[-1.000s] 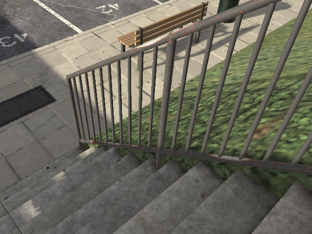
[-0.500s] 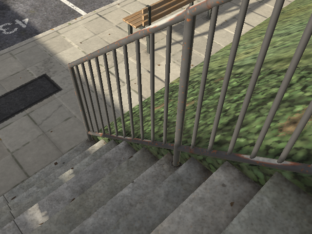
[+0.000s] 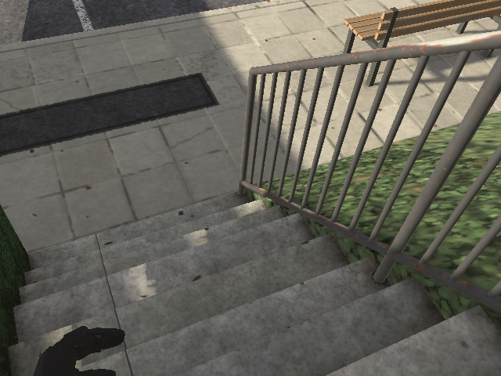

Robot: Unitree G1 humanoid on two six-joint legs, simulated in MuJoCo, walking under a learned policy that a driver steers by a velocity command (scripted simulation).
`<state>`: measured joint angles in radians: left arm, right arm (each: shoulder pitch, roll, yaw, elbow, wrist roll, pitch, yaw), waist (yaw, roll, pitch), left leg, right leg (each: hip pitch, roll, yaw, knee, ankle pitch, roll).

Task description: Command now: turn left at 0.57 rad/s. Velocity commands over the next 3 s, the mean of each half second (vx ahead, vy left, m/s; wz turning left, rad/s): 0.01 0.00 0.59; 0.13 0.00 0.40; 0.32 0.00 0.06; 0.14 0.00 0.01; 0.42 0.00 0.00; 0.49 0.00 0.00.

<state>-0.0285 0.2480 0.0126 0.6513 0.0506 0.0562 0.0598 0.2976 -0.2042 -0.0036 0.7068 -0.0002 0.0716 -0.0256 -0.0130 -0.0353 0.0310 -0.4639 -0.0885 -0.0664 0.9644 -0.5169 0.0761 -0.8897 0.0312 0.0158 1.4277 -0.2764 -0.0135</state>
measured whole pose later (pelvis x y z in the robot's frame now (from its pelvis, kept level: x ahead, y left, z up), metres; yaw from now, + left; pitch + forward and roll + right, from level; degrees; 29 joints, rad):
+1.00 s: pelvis +0.00 +0.02 +0.05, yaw +28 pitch +0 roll -2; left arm 0.33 0.26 0.05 0.88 0.06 0.05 0.00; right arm 0.49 -0.22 -0.03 0.88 0.01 0.01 -0.02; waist -0.01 -0.03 -0.06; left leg -0.19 -0.09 -0.07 0.53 -0.33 0.11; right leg -0.62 0.00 0.02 1.19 -0.12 0.02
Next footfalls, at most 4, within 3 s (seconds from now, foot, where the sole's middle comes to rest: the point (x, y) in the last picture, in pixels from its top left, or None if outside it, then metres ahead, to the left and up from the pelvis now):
0.32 right None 0.09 -0.13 -0.73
0.72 left None -0.02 0.08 -0.72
1.40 right None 0.30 0.00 -0.92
1.86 left None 0.20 0.18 -0.92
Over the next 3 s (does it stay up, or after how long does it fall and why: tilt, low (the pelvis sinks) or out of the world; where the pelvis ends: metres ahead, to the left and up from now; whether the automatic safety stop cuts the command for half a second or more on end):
stays up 0.54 0.27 -0.47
